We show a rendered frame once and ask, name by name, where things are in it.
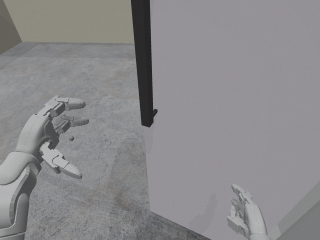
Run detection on fridge door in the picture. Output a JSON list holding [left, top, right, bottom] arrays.
[[143, 0, 320, 240]]

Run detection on left robot forearm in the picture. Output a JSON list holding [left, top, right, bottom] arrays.
[[0, 151, 42, 240]]

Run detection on robot left hand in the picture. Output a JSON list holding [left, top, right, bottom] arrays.
[[15, 95, 89, 179]]

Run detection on robot right hand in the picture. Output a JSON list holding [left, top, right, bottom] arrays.
[[227, 183, 268, 239]]

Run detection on handle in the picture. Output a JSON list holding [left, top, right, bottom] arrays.
[[131, 0, 158, 128]]

